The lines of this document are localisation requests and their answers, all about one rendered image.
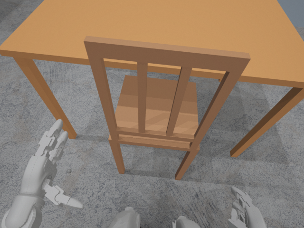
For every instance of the left robot hand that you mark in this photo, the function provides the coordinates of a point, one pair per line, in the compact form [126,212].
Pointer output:
[42,164]

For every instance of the robot left thigh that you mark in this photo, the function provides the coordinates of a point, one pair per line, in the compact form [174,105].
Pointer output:
[126,219]

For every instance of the table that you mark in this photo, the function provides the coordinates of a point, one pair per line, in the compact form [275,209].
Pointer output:
[56,29]

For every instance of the left robot forearm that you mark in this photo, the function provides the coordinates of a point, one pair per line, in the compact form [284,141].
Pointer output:
[25,212]

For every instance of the chair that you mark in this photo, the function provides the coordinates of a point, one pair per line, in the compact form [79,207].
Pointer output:
[160,113]

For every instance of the robot thigh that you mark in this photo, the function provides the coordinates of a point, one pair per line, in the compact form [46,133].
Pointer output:
[184,223]
[126,219]

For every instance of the right robot hand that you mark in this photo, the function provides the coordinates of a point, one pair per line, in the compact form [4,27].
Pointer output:
[250,217]

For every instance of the robot right thigh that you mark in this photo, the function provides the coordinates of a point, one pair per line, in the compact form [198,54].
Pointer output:
[184,223]

